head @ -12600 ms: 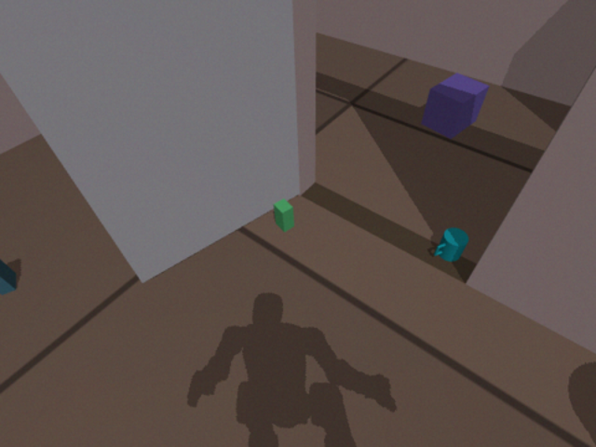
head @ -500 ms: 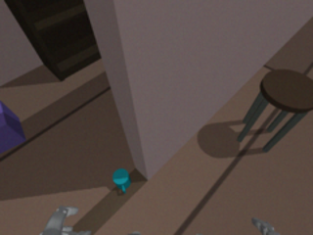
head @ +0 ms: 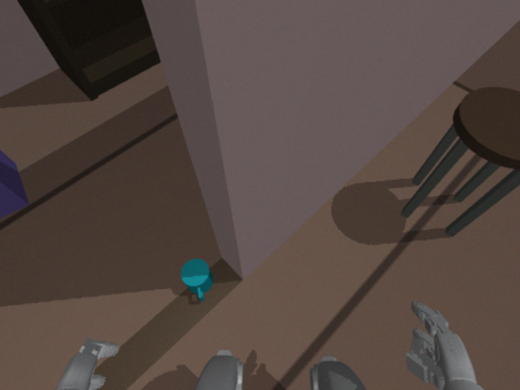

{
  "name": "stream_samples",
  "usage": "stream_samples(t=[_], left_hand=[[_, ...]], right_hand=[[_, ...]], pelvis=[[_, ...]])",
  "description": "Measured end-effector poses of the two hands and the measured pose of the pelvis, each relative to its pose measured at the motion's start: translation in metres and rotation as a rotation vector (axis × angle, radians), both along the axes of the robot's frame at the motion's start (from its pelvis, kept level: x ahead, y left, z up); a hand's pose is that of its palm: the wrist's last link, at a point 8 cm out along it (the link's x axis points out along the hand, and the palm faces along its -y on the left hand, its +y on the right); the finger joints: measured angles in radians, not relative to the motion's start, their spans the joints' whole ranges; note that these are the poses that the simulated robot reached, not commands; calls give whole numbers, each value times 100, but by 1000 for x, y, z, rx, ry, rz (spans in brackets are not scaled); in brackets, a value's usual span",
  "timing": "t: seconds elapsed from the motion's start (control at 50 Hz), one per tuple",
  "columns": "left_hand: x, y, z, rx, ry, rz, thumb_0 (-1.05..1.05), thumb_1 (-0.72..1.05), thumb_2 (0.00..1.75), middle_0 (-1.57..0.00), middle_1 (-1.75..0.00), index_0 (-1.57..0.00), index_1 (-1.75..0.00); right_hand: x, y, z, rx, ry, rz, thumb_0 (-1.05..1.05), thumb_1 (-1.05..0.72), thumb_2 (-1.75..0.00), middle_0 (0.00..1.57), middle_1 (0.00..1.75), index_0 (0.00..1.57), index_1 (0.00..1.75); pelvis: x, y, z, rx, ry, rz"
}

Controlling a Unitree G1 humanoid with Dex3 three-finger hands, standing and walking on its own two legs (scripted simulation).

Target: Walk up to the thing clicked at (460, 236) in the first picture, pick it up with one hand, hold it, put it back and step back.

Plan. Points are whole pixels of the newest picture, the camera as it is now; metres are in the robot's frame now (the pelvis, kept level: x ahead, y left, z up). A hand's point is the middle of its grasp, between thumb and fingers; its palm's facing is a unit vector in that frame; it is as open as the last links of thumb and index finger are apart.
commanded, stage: rise first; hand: left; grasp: from above
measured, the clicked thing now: (198, 281) +0.45 +0.25 -0.64
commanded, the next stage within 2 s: approach in 1.92 s
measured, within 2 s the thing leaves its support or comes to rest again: neither
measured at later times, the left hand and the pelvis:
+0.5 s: hand (134, 346) +0.21 +0.29 -0.27, palm faces -0.42 -0.56 -0.71, open 14.1 cm; pelvis -0.05 +0.00 -0.14, yaw -1 degrees
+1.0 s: hand (154, 304) +0.33 +0.31 -0.42, palm faces -0.46 -0.13 -0.88, open 13.9 cm; pelvis -0.10 +0.00 -0.30, yaw -5 degrees
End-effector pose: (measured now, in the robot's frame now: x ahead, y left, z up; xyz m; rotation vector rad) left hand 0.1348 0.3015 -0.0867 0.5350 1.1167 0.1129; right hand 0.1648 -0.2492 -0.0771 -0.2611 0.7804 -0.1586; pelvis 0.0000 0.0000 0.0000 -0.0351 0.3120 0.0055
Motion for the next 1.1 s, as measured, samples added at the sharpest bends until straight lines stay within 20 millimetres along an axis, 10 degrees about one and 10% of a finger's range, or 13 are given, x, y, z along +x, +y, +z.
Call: stream_samples(t=[0.28, 0.48, 0.78, 1.1], left_hand=[[4, 8, -39, 91, -3, -131, 0, -53, 96, -7, -108, -8, -107], [77, 14, -122, 249, -147, -441, 0, -55, 98, -8, -109, -9, -108], [162, 20, -224, 460, -172, -741, 0, -52, 100, -7, -111, -9, -110], [214, 19, -288, 612, -289, -936, 0, -51, 101, -7, -105, -9, -105]], right_hand=[[-7, 2, -41, -2, -6, 38, 1, -92, -90, 21, 30, 20, 30], [-25, -16, -140, -39, 60, 54, 0, -93, -90, 21, 30, 20, 30], [-140, -29, -288, -11, 396, -21, 0, -91, -90, 21, 29, 20, 30], [-217, -26, -330, -67, 614, -106, 0, -90, -90, 21, 29, 20, 30]], pelvis=[[-16, 1, -40, -9, 83, 0], [-46, 0, -127, -7, 212, -13], [-90, -4, -243, -22, 281, -42], [-102, 9, -306, -73, 271, -59]])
